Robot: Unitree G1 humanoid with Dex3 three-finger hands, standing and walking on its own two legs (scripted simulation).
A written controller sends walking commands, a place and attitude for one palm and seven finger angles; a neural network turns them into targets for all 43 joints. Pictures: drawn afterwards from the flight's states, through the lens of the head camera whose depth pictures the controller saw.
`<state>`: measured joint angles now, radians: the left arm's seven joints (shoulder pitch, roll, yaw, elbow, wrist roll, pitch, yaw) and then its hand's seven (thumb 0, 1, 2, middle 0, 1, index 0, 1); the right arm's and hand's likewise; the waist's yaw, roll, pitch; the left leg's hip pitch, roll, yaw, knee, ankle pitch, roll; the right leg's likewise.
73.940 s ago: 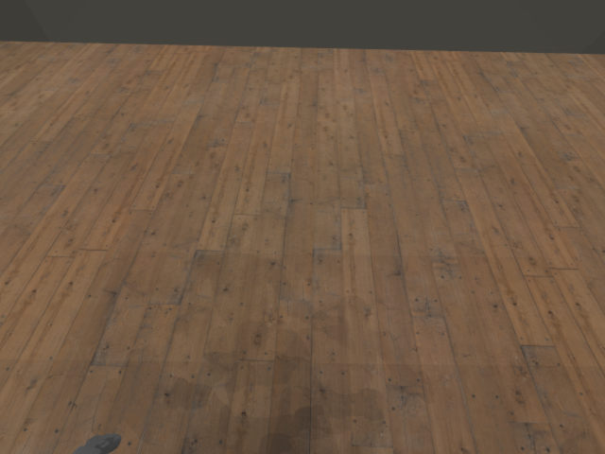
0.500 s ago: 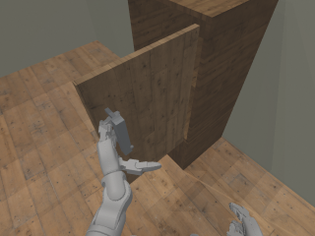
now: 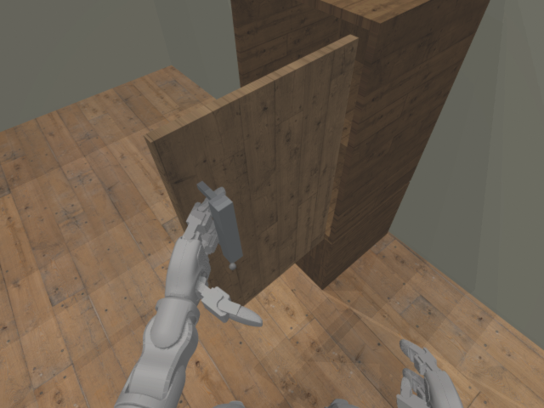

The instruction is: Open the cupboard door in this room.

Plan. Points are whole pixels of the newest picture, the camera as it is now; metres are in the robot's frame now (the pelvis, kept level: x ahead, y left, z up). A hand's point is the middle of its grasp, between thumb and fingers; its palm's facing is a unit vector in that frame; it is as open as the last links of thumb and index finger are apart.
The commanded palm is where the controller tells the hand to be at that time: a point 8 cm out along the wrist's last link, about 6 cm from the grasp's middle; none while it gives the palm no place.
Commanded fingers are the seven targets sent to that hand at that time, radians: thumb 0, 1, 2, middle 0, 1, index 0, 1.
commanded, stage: slide the hand sideways off the handle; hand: left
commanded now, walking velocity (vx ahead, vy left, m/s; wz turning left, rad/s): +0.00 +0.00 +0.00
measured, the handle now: (219, 223) +0.37 +0.11 +0.06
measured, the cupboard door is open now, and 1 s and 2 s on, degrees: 92 92 92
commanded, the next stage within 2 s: draw the hand back to the body in 0.82 s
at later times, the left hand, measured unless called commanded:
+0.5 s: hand (201, 298) +0.25 +0.11 +0.06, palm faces -0.05 -1.00 -0.05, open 16.3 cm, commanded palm +0.22 +0.18 +0.06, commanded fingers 0.00 -0.50 0.30 -0.15 -0.30 -0.15 -0.30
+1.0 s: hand (169, 316) +0.23 +0.15 +0.06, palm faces -0.05 -1.00 -0.06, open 16.3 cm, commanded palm +0.20 +0.21 +0.07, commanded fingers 0.00 -0.50 0.30 -0.15 -0.30 -0.15 -0.30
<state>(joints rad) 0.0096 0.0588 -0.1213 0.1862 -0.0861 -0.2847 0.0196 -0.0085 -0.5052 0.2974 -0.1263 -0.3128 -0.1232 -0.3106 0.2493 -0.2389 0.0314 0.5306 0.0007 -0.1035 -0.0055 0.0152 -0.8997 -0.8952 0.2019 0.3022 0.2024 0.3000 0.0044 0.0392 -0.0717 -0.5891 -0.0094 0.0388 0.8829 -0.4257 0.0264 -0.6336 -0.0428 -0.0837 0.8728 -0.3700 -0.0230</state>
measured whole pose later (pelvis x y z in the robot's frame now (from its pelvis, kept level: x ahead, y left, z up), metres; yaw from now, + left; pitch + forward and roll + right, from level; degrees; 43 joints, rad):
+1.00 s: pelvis +0.02 -0.01 -0.02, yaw +1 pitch +11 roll -1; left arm 0.49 0.21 0.09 -0.21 -0.24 -0.29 -0.23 -0.01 -0.50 0.30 -0.15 -0.30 -0.15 -0.30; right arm 0.26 -0.25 0.02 0.46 0.02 -0.16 -0.05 0.02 -0.90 -0.90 0.20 0.30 0.20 0.30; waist 0.01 0.05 -0.11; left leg -0.68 0.02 -0.01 1.02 -0.53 0.00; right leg -0.70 -0.02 -0.12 0.97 -0.46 -0.04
